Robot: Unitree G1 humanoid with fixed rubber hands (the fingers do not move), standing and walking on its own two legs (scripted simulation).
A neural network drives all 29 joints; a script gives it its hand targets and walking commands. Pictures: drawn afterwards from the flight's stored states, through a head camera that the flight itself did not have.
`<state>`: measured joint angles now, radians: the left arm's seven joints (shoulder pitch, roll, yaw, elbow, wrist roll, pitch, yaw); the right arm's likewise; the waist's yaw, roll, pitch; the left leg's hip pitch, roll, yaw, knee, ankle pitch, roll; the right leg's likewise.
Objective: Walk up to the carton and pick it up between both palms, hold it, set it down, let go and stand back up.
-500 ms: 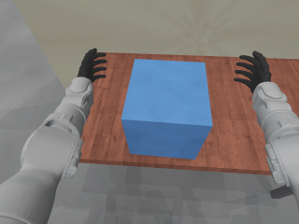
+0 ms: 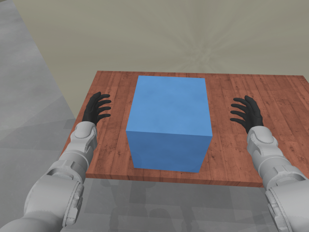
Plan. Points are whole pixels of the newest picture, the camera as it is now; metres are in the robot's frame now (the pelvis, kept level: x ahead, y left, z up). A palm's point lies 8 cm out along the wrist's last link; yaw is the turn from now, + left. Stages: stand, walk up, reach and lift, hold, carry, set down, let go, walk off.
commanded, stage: set down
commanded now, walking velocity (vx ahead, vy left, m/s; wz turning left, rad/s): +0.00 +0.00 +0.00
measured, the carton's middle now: (168, 124) +0.51 +0.00 -0.08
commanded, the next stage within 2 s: none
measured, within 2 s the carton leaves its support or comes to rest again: neither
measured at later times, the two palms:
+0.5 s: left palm (85, 153) +0.33 +0.23 +0.02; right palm (249, 162) +0.33 -0.22 +0.00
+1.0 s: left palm (81, 191) +0.24 +0.23 -0.03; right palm (255, 203) +0.24 -0.22 -0.04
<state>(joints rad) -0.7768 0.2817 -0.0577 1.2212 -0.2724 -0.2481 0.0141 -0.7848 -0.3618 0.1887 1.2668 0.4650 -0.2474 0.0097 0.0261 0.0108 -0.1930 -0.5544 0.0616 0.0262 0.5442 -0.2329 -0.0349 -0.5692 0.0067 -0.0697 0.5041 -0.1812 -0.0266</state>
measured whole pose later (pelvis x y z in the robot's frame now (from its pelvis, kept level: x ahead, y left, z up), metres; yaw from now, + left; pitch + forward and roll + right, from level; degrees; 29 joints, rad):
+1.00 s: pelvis +0.01 +0.00 +0.00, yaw +1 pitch +2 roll -1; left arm -0.03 0.22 -0.04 0.82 -0.20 -0.51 0.02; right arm -0.06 -0.22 0.06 0.97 0.30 -0.60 0.03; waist -0.01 -0.01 -0.02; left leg -0.32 0.05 0.01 0.58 -0.30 -0.03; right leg -0.33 -0.01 -0.08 0.55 -0.26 -0.02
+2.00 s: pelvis +0.03 +0.02 +0.02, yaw -1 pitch -4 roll -1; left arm 0.21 0.20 0.01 0.55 -0.01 0.04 0.02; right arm 0.16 -0.17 -0.03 0.80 0.01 -0.28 0.02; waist 0.02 0.00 0.06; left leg -0.04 0.05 0.07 0.37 -0.26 -0.02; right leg -0.07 0.01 -0.03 0.34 -0.19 -0.01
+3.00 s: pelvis +0.01 +0.02 +0.01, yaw +0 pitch -2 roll +0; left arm 0.30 0.28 0.01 0.68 0.02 -0.02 0.00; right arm 0.29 -0.28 -0.02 0.73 -0.01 -0.03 0.00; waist 0.00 0.00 0.00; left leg -0.16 0.04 0.05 0.46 -0.26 -0.01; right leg -0.18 -0.01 -0.05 0.44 -0.21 0.00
